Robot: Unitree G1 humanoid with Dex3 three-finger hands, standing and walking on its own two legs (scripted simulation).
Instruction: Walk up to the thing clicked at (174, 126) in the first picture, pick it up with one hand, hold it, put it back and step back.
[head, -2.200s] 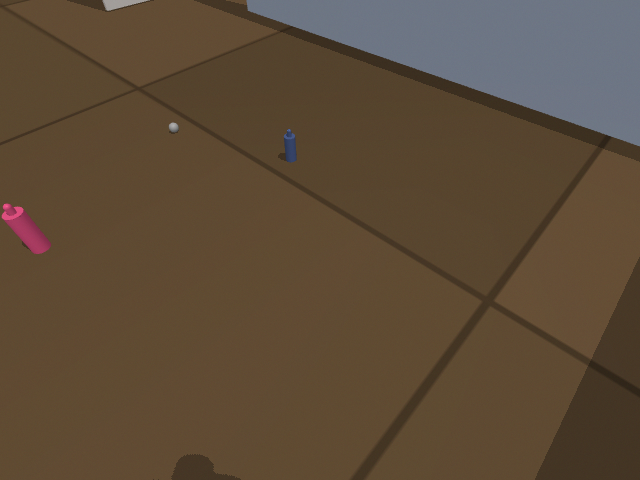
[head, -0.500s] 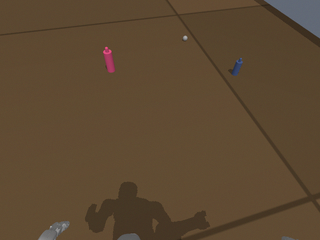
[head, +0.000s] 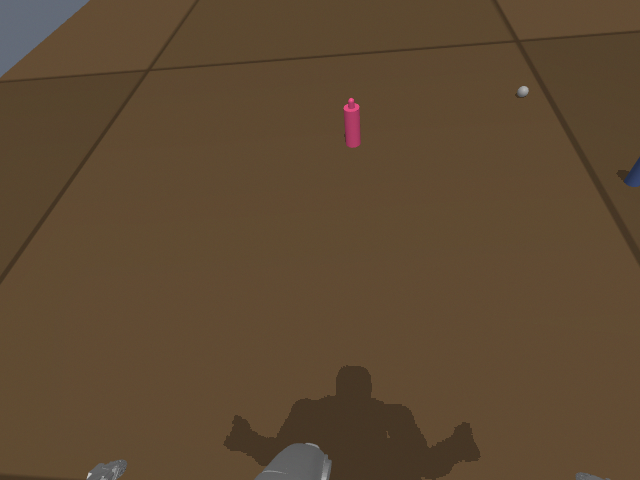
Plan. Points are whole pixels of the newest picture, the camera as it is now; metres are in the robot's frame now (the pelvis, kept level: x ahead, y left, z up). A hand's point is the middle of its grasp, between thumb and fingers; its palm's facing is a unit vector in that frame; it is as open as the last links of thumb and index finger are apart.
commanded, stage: walk up
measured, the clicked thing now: (522, 91) +2.11 -0.84 -0.73
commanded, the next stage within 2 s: stand in 1.42 s
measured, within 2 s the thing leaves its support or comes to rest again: neither
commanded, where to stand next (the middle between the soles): +0.09 +0.05 m, yaw +16 degrees
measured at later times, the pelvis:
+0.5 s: pelvis +0.01 +0.03 -0.01, yaw +14 degrees
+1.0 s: pelvis +0.01 +0.03 +0.00, yaw +19 degrees
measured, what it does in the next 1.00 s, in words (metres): steps on the spot, turning left: left foot, then right foot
